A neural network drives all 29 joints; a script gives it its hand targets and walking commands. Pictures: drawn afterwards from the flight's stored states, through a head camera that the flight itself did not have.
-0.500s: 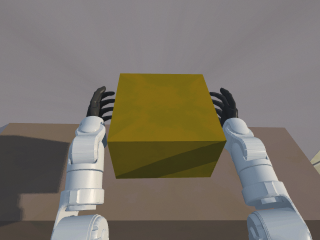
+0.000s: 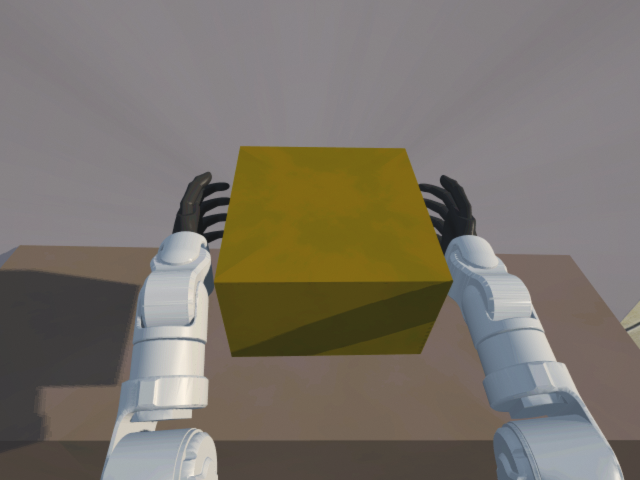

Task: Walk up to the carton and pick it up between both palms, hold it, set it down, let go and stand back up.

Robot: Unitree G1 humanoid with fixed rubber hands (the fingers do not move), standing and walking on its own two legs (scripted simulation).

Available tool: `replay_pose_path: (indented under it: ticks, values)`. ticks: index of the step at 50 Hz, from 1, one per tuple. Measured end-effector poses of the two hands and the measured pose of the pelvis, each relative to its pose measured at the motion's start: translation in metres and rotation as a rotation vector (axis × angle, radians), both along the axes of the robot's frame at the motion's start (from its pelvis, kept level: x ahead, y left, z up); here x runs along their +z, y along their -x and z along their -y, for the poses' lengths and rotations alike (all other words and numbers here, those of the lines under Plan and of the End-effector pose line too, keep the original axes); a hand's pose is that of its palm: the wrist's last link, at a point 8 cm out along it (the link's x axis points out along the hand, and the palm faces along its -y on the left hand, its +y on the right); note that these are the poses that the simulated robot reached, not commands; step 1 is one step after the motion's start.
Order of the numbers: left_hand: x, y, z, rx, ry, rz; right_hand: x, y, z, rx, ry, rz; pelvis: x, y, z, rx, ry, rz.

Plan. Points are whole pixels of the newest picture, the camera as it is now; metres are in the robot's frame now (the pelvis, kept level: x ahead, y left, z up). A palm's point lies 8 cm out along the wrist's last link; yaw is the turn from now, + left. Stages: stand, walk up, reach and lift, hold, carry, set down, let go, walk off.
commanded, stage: hold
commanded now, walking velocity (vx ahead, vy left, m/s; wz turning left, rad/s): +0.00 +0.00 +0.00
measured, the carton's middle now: (325, 244) +0.39 +0.00 +0.14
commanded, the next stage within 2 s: none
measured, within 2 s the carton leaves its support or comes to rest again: neither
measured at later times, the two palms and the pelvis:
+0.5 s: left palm (173, 248) +0.35 +0.18 +0.17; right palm (443, 235) +0.36 -0.14 +0.18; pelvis +0.00 +0.00 +0.00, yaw +1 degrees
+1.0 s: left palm (187, 238) +0.35 +0.16 +0.18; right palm (456, 236) +0.36 -0.16 +0.18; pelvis +0.00 +0.00 +0.00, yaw +0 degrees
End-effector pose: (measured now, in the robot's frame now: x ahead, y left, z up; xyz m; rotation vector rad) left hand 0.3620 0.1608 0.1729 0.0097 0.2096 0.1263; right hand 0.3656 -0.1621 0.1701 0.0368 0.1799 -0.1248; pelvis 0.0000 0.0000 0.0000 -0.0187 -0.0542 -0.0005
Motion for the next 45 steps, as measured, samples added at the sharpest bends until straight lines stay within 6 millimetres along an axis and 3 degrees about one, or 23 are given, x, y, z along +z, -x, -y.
replay_pose_path:
  ticks: [10,25,36,45]
  values:
    - [0.000,0.002,-0.001,0.003,0.007,0.007,0.001,0.001,-0.001,0.004,0.012,0.005,0.000,0.000,0.000,-0.001,0.000,0.006]
    - [-0.005,0.014,-0.019,0.030,0.031,0.013,0.009,0.004,-0.020,0.030,0.018,0.012,0.000,0.005,-0.001,0.015,0.001,0.006]
    - [-0.001,0.010,-0.008,0.005,-0.006,0.008,0.000,0.009,-0.008,0.004,-0.007,0.010,0.000,0.004,-0.007,0.010,0.003,-0.005]
    - [0.002,0.008,0.000,0.004,0.011,0.012,0.003,0.008,0.000,-0.004,-0.002,0.013,0.000,0.002,-0.005,-0.012,-0.001,-0.001]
